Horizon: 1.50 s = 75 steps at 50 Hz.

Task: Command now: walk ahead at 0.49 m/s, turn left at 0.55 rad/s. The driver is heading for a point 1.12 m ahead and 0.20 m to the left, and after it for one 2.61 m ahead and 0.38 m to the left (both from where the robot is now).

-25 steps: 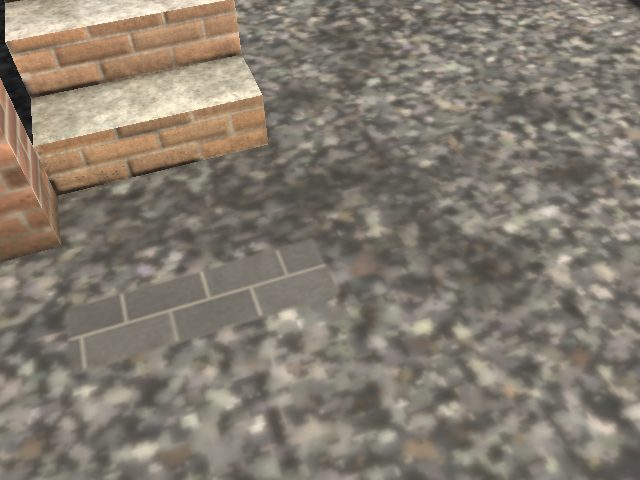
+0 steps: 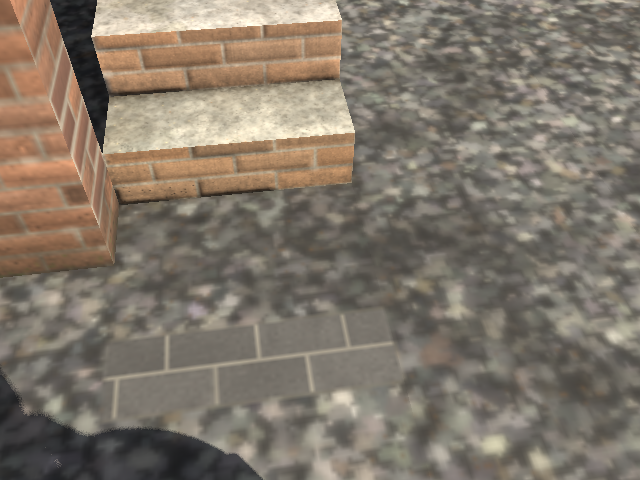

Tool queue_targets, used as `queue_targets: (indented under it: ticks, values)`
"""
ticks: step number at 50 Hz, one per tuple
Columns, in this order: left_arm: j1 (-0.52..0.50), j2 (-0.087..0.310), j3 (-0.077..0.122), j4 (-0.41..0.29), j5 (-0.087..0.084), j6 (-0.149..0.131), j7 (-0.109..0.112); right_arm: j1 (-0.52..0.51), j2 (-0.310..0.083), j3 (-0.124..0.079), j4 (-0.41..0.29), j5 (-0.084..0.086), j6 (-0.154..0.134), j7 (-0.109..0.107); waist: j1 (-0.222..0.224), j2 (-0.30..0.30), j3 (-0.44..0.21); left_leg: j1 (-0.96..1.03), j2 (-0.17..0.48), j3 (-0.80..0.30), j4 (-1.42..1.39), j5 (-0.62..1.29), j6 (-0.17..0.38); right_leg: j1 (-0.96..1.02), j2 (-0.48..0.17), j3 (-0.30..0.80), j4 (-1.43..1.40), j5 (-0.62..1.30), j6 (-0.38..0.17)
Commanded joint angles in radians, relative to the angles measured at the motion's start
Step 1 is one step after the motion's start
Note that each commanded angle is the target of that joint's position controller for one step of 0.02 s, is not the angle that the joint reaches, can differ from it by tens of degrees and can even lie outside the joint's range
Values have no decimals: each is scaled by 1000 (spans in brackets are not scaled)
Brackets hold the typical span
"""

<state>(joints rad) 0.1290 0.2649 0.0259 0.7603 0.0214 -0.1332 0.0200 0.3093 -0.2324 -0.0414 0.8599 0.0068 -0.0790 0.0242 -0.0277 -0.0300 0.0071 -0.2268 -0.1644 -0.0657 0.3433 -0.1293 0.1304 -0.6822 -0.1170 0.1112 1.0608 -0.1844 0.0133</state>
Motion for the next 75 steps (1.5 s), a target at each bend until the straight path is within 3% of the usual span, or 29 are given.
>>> queue_targets:
  ticks: [1,7,11,12,13,14,16,19,33,36,38,39,40,41,42,43,45,50,60,61,62,63,65,67,68,69,71,73,75]
  values:
    - [-3,45,12,-66,8,12,16,-37,-160,-38,-90,10,-16,-25,22,69,14,-194,203,-189,-144,109,142,139,46,-68,-239,189,33]
    - [-164,80,18,-137,-28,-5,-6,60,-162,-43,-85,26,6,-34,-50,112,-25,16,253,-337,-23,-38,101,174,111,-24,-546,210,32]
    - [-3,141,52,-110,-25,-31,-14,20,-135,-33,-113,13,20,-40,52,153,-92,41,225,-388,174,41,52,447,103,-29,-660,98,-51]
    - [154,194,68,-93,-10,-33,-6,1,-76,-12,-135,3,13,-34,124,75,-213,-78,168,-299,431,-13,11,701,-53,102,-643,69,-123]
    - [272,272,91,-68,5,-17,-2,113,-29,5,-165,25,-1,-30,93,-231,-335,-423,28,-128,720,-346,-59,1035,-277,510,-697,-94,-290]
    - [274,200,82,-69,-13,-9,-7,137,-120,-8,-158,39,-5,-30,95,-255,-309,-587,110,-128,904,-441,-73,1039,-342,699,-740,-289,-310]
    - [189,109,56,-91,-17,5,-6,2,-177,-28,-169,24,11,-31,105,-34,-96,-607,183,-100,978,-265,-97,809,-245,403,-766,-162,-223]
    - [121,79,44,-74,-11,9,-18,-26,-121,-31,-193,21,25,-21,48,-56,-2,-514,243,-60,886,-160,-107,594,-131,151,-850,62,-182]
    - [211,197,81,31,-40,37,-11,-334,-72,-17,-338,23,29,37,112,-44,70,-489,245,75,352,92,-80,717,-168,-204,-862,293,-153]
    - [208,232,91,37,-50,55,-6,-290,-108,-37,-350,14,34,41,59,-73,18,-325,167,151,304,-63,-20,749,-175,-260,-707,684,-128]
    - [211,219,80,38,-50,64,1,-2,-191,-89,-275,14,37,24,-98,-36,-136,110,91,159,198,17,46,606,-118,-311,-342,792,-87]
    - [236,133,47,8,-6,53,-4,142,-283,-111,-242,13,43,-1,-120,160,-246,443,322,-162,215,108,113,298,-53,-313,2,197,-46]
    - [314,70,20,-23,-20,21,-20,116,-337,-106,-258,13,32,3,-31,327,-413,660,541,-721,29,-90,299,-19,122,-150,305,-408,-11]
    - [205,175,47,-23,-59,-3,-31,130,-247,-83,-250,5,22,11,-98,159,-374,605,524,-669,-30,-131,243,-110,72,-23,360,-347,-25]
    - [129,175,46,-52,-77,-9,-32,79,-216,-72,-244,4,15,12,-80,143,-228,468,489,-504,-29,-64,201,-141,37,-46,323,-269,-39]
    - [103,146,39,-49,-56,-11,-20,1,-194,-63,-239,4,14,11,-30,67,-131,300,443,-383,-39,51,162,-93,-9,-54,240,-177,-37]
    - [139,149,49,-31,-30,7,-16,-83,-141,-46,-250,-10,9,10,39,87,-85,117,379,-257,-86,179,134,34,-49,-46,149,-106,-30]
    - [108,92,39,-29,-33,49,-17,-58,-167,-55,-187,-12,-19,-10,46,65,-15,60,363,-81,-193,269,121,-21,-49,-55,29,74,9]
    - [-176,29,9,-149,-36,26,-67,38,-193,-51,-98,-1,-16,-50,-61,52,63,289,398,104,-179,330,26,-73,56,-89,-468,303,-36]
    - [-121,45,3,-109,52,64,-93,48,-142,-34,-73,-29,-39,-42,-31,102,63,279,364,154,-209,321,4,25,65,-146,-534,290,-63]
    - [-119,56,10,-111,53,79,-103,59,-145,-35,-65,-28,-48,-39,-43,131,70,271,367,155,-186,381,-5,79,83,-173,-534,240,-83]
    - [-85,78,19,-102,57,103,-134,48,-205,-59,-60,-25,-41,-77,-11,63,129,320,431,128,-56,818,-43,-5,101,-219,-551,141,-96]
    - [61,84,22,-76,50,117,-132,34,-234,-68,-55,-27,-23,-107,60,114,-58,381,436,168,188,1116,-70,174,158,-245,-575,74,-146]
    - [303,162,54,11,49,93,-102,11,-240,-63,-88,-20,-16,-90,149,80,-259,176,351,187,648,689,-82,601,164,-165,-630,144,-221]
    - [337,308,107,22,42,103,-93,80,-117,-31,-145,-10,-20,-64,94,-187,-367,-321,166,200,1081,-238,-151,1010,-115,219,-531,434,-407]
    - [338,290,117,6,-12,108,-68,13,-146,-29,-148,-25,-8,-60,162,-90,-401,-460,88,104,1303,-449,-141,1012,-166,387,-616,639,-487]
    - [217,209,99,-4,-24,118,-44,9,-112,-1,-154,-48,-8,-41,73,83,-235,-449,226,-15,1086,-288,-110,780,-119,260,-697,356,-396]
    - [143,129,74,-28,-16,122,-28,-66,-138,-11,-176,-72,7,-37,34,71,-77,-386,245,8,952,-261,-121,549,-56,264,-814,175,-340]
    - [137,138,73,-32,-9,119,-32,-27,-136,-10,-151,-76,43,-41,11,33,-51,-327,258,27,819,-269,-129,462,-5,227,-842,128,-314]
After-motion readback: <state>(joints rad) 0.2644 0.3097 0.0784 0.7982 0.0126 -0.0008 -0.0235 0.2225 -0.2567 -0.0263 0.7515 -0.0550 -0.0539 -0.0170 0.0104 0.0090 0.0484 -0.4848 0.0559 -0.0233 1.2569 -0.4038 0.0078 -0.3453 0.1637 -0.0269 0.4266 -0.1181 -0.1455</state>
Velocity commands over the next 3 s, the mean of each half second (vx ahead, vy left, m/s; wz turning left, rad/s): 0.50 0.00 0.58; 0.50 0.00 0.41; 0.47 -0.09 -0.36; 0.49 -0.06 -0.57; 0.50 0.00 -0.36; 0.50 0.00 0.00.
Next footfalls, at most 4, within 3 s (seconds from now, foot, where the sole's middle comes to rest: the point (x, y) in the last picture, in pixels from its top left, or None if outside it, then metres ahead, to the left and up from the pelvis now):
0.24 right None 0.31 -0.14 -0.78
0.76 left None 0.48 0.21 -0.78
1.34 right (246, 332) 0.85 0.17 -0.78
1.88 left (185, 276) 1.02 0.34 -0.78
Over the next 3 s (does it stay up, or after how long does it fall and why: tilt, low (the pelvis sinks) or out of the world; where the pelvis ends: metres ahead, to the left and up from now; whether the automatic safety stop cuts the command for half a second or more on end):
stays up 1.15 0.12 0.01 its command is cut before an obstacle after 1.3 s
